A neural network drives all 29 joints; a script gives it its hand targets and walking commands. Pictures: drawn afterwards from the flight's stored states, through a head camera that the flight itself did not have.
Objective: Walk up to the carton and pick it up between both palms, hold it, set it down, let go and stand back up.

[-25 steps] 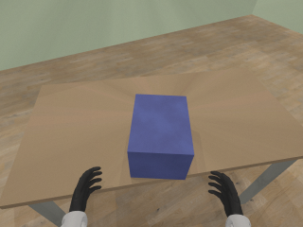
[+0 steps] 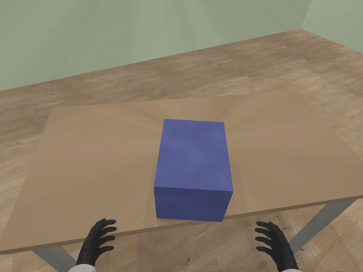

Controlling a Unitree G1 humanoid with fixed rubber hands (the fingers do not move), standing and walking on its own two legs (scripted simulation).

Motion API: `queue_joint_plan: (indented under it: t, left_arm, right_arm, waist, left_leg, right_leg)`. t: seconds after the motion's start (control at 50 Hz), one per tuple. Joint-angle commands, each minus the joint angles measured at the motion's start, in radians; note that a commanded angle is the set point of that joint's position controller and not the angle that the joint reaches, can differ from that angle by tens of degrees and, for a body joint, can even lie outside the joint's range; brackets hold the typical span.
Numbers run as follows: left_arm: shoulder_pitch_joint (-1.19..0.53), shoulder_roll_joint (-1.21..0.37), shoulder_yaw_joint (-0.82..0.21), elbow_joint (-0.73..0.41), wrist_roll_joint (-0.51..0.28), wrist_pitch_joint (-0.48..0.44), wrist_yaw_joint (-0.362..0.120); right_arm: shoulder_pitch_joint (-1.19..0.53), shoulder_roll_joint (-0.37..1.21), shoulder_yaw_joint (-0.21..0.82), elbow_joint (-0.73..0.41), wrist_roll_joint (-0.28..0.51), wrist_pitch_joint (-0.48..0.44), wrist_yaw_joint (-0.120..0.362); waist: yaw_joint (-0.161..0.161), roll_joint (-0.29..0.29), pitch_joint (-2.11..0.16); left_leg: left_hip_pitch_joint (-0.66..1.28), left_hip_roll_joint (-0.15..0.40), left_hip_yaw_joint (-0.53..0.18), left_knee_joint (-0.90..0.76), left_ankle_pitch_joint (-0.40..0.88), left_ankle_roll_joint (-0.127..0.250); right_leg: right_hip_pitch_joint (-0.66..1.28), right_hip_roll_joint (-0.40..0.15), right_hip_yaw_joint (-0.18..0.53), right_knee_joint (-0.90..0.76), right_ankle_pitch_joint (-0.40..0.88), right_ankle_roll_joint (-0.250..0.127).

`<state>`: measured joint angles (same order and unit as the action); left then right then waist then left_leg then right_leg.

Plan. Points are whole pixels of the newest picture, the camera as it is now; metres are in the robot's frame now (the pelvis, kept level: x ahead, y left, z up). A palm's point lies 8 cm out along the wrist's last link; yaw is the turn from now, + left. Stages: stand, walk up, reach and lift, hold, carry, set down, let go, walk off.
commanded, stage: set down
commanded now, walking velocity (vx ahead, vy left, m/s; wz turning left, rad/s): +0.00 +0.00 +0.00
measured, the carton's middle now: (191, 167) +0.42 -0.02 -0.03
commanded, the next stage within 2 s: let go in 0.62 s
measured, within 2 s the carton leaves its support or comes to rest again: neither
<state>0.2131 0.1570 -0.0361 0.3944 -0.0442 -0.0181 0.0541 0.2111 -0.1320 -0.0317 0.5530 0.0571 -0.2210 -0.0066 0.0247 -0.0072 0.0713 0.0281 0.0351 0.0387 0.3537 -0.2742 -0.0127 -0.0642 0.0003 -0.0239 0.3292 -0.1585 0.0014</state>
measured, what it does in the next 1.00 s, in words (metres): stands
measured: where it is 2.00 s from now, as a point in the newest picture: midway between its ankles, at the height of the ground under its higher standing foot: outside the picture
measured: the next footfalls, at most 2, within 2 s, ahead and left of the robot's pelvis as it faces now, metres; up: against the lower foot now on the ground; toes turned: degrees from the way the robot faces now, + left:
none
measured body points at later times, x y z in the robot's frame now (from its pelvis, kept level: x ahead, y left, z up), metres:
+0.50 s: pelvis -0.01 +0.00 +0.00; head -0.02 +0.00 +0.45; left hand +0.20 +0.21 -0.05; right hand +0.16 -0.22 -0.08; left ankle -0.04 +0.12 -0.75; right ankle +0.02 -0.12 -0.75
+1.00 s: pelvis -0.01 -0.01 +0.00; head -0.02 -0.02 +0.45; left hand +0.20 +0.21 -0.04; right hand +0.15 -0.24 -0.08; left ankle -0.04 +0.12 -0.75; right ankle +0.02 -0.12 -0.75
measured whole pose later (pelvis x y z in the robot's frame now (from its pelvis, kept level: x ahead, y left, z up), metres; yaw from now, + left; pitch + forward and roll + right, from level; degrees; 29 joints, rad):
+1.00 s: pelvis -0.01 -0.01 +0.00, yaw -1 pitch -7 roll +0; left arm 0.11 0.17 0.03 0.40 -0.01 0.17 -0.04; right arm 0.23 -0.21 -0.03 0.59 -0.02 -0.08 0.00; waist 0.03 0.03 0.10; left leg 0.02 0.04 0.05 0.37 -0.26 -0.02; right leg -0.09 0.00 -0.02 0.38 -0.16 -0.01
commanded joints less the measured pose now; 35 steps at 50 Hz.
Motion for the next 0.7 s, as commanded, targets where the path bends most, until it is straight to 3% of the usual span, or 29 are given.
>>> queue_joint_plan:
  t: [0.0, 0.04, 0.28, 0.34, 0.38, 0.48, 0.58, 0.68]
  left_arm:
    - [-0.076, 0.072, 0.032, -0.085, 0.014, 0.0, -0.006]
    - [-0.081, 0.086, 0.038, -0.14, -0.002, -0.002, -0.009]
    - [-0.05, 0.086, 0.053, 0.016, 0.035, 0.148, -0.041]
    - [-0.037, 0.085, 0.062, 0.003, 0.039, 0.185, -0.048]
    - [-0.055, 0.089, 0.067, -0.009, 0.045, 0.194, -0.047]
    - [-0.054, 0.094, 0.078, 0.055, 0.048, 0.226, -0.064]
    - [-0.072, 0.083, 0.085, 0.058, 0.063, 0.251, -0.066]
    - [-0.075, 0.096, 0.097, 0.051, 0.056, 0.257, -0.072]
  right_arm:
    - [-0.063, -0.089, -0.025, -0.085, -0.019, -0.017, 0.001]
    - [-0.062, -0.092, -0.029, -0.15, -0.006, -0.023, -0.001]
    - [-0.067, -0.128, -0.038, -0.029, -0.063, 0.048, 0.011]
    - [-0.082, -0.137, -0.033, -0.053, -0.061, 0.058, 0.012]
    - [-0.083, -0.133, -0.041, -0.055, -0.063, 0.066, 0.017]
    - [-0.083, -0.147, -0.036, -0.036, -0.086, 0.088, 0.019]
    - [-0.089, -0.158, -0.035, -0.021, -0.081, 0.099, 0.017]
    - [-0.074, -0.159, -0.032, -0.047, -0.089, 0.107, 0.017]
  waist:
    - [-0.006, 0.036, -0.049]
    - [-0.008, -0.006, -0.067]
    - [0.009, -0.006, 0.02]
    - [0.005, -0.03, 0.012]
    - [0.005, -0.014, 0.005]
    - [0.015, -0.055, 0.034]
    - [0.004, -0.044, 0.059]
    - [0.014, -0.069, 0.039]
  left_leg:
    - [-0.172, -0.038, 0.028, -0.066, 0.263, -0.032]
    - [-0.191, -0.039, 0.028, -0.061, 0.264, -0.03]
    - [-0.195, -0.028, 0.052, -0.092, 0.152, -0.019]
    - [-0.196, -0.027, 0.055, -0.087, 0.179, -0.019]
    - [-0.195, -0.029, 0.059, -0.086, 0.171, -0.016]
    - [-0.211, -0.028, 0.064, -0.088, 0.13, -0.005]
    - [-0.225, -0.033, 0.076, -0.093, 0.069, -0.007]
    - [-0.231, -0.041, 0.077, -0.081, 0.082, 0.0]
  right_leg:
    - [0.159, 0.017, 0.032, -0.023, 0.159, -0.04]
    - [0.182, 0.014, 0.035, -0.019, 0.172, -0.033]
    - [0.118, 0.019, 0.01, -0.043, 0.02, -0.04]
    - [0.122, 0.027, -0.001, -0.04, 0.044, -0.036]
    - [0.111, 0.022, 0.005, -0.041, 0.031, -0.037]
    - [0.104, 0.02, 0.006, -0.04, -0.015, -0.029]
    - [0.104, 0.022, 0.005, -0.045, -0.081, -0.027]
    - [0.097, 0.016, 0.014, -0.037, -0.056, -0.019]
